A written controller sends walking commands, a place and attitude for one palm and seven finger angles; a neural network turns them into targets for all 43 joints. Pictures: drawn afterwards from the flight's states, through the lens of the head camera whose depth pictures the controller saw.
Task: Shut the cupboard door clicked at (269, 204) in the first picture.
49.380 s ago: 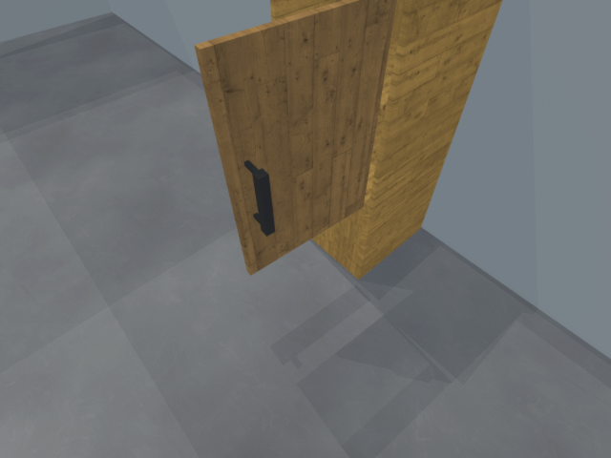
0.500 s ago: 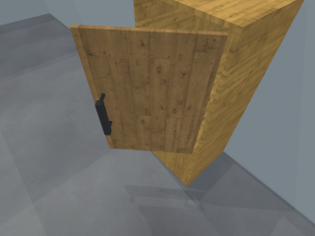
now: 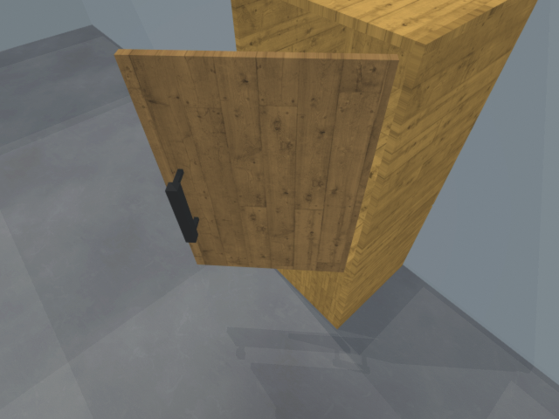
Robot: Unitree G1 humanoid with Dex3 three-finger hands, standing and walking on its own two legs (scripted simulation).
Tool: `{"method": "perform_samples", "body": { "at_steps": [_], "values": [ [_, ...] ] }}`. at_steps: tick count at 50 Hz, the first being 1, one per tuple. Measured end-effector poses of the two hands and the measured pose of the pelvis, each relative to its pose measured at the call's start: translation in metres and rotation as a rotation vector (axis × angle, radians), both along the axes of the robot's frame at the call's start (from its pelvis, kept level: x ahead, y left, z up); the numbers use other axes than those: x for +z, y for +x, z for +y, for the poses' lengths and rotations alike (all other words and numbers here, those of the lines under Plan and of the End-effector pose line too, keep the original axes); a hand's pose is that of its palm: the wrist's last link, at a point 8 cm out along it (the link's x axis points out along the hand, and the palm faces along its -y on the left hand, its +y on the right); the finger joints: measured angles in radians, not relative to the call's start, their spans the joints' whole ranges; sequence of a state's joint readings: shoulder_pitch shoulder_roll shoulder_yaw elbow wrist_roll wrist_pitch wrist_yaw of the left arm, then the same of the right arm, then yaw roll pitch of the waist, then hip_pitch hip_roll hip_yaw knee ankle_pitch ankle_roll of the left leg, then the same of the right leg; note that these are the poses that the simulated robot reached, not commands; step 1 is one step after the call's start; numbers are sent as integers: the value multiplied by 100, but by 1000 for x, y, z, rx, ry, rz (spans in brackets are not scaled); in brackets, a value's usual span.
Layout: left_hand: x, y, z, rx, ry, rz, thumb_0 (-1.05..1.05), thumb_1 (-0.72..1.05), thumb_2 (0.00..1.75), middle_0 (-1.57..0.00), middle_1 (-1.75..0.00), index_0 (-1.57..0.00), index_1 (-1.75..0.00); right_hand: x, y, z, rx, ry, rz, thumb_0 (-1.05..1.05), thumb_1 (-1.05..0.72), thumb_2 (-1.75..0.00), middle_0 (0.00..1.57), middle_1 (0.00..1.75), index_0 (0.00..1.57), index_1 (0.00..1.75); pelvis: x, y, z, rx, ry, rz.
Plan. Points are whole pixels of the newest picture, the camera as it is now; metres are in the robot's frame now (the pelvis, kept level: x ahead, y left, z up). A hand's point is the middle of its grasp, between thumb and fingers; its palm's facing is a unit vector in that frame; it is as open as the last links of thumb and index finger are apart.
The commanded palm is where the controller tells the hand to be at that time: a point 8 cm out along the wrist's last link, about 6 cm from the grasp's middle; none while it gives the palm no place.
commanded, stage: look again from close up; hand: left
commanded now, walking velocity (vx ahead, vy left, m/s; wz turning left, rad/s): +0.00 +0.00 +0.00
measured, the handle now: (185, 207) +0.51 +0.24 -0.06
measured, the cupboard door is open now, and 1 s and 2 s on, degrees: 44 44 44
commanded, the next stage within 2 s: shuffle to correct the standing spot in 0.36 s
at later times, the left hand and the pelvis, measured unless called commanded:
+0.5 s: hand out of the picture +0.05 +0.17 -0.17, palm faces +0.01 -0.97 -0.25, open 7.4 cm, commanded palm none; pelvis +0.01 -0.03 +0.00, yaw +0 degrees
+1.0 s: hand out of the picture +0.08 +0.18 -0.18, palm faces +0.05 -0.97 -0.22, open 7.4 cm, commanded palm none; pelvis +0.05 +0.00 -0.01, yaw +1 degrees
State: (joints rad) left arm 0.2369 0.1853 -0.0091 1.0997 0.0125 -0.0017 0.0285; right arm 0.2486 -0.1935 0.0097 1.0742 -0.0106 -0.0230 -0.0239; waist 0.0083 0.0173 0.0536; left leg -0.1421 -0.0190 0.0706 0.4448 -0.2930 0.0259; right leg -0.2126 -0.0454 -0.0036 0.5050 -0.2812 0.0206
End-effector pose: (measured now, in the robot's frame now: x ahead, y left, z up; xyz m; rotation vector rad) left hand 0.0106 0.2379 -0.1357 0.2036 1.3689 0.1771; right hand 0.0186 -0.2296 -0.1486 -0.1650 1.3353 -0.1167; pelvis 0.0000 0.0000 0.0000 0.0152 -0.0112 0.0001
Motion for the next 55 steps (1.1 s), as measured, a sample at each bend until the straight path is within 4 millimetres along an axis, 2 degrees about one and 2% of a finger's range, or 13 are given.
{"method": "perform_samples", "body": {
  "at_steps": [10, 18, 32, 39, 42, 45, 50, 52, 55],
  "values": [
    [-1, 29, -18, -22, -15, -56, 0, 90, 90, -20, -30, -20, -30, 4, 13, -19, -4, -18, -14, 1, -91, -90, 20, 30, 20, 30, 1, 5, -15, 0, -1, 1],
    [0, 37, -23, -25, -9, -69, 0, 90, 90, -20, -30, -20, -30, 5, 17, -29, -5, -22, -6, 1, -91, -90, 20, 30, 20, 30, 2, 7, -25, 1, -2, 4],
    [-3, 25, -26, 11, -7, -49, 0, 90, 90, -20, -30, -20, -30, 2, 11, -35, 5, -22, 35, 1, -91, -90, 20, 30, 20, 30, -1, 13, -29, 10, -13, 4],
    [-16, 6, -14, 72, -41, 12, 0, 90, 90, -20, -30, -20, -30, 5, 9, -15, 6, -38, 75, 1, -91, -90, 20, 30, 20, 30, -5, 27, -11, 16, -12, 9],
    [-20, 6, -8, 69, -45, 57, 0, 90, 90, -20, -30, -20, -30, 5, 6, -3, -6, -35, 77, 1, -91, -90, 20, 30, 20, 30, -7, 35, -3, 4, -3, 13],
    [-17, 19, -4, 52, -37, 67, 0, 90, 90, -20, -30, -20, -30, 3, -2, 9, -23, -18, 103, 1, -91, -90, 20, 30, 20, 30, -6, 41, 1, 4, -5, 16],
    [-13, 63, -6, 37, -23, -23, 0, 91, 90, -20, -30, -20, -30, -5, -12, 23, -36, 30, 183, 1, -91, -90, 20, 30, 20, 30, -9, 52, -1, 21, 12, 14],
    [-12, 78, -8, 32, -17, -67, 0, 91, 90, -20, -30, -20, -30, -10, -9, 23, -47, 41, 196, 1, -91, -90, 20, 30, 20, 30, -11, 57, -3, 25, 4, 8],
    [-9, 92, -11, 21, -19, -102, 0, 90, 90, -20, -30, -20, -30, -10, 6, 21, -67, 34, 174, 1, -91, -90, 20, 30, 20, 30, -9, 61, -3, 47, -7, 11]
  ]
}}
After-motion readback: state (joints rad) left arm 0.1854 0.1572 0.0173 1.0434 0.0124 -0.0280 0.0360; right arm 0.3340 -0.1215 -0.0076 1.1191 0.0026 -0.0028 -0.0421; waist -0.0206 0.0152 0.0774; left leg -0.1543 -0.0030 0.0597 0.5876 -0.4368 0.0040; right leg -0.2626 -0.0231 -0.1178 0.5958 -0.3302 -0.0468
